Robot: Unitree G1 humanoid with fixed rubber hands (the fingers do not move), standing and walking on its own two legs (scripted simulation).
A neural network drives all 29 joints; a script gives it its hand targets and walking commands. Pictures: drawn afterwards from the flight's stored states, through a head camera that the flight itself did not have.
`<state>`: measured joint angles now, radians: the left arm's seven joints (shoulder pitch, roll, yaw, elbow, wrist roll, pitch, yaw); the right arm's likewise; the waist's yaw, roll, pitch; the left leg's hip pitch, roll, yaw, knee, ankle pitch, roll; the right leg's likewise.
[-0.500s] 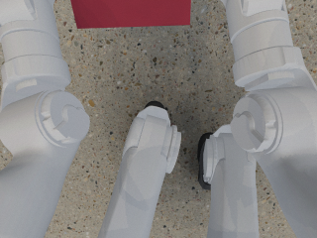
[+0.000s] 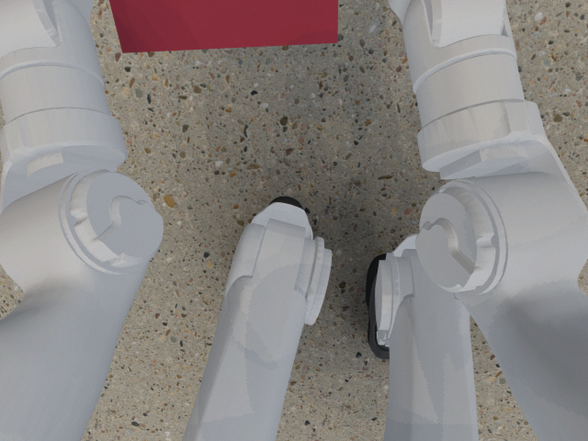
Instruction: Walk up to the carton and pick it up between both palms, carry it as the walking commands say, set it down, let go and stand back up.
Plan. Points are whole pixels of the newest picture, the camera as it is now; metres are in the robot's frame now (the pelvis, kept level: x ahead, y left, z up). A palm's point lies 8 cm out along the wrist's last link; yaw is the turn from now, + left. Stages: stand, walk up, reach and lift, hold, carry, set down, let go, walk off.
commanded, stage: set down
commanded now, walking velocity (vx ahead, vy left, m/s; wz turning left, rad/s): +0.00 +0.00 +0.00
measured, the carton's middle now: out of the picture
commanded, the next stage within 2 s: none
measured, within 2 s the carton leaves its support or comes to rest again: rests again in 1.12 s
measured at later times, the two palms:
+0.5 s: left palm out of the picture +0.51 +0.33 -0.15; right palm out of the picture +0.58 +0.06 -0.16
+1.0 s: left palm out of the picture +0.48 +0.33 -0.18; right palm out of the picture +0.55 +0.05 -0.21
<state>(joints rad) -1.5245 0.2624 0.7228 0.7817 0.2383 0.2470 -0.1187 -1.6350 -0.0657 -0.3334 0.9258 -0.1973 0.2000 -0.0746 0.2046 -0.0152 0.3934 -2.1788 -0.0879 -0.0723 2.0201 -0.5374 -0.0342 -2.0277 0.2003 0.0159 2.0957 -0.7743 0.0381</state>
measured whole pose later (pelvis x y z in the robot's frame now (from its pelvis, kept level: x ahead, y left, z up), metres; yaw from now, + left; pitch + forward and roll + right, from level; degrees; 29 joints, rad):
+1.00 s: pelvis -0.01 +0.00 -0.01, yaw +0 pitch +35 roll -1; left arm -1.53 0.27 0.67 0.98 0.22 0.20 -0.07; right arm -1.62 -0.16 -0.22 1.04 -0.19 0.20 -0.10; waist 0.25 0.01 0.50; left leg -2.14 -0.07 -0.05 2.07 -0.53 -0.04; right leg -2.00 0.22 0.03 2.16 -0.77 0.05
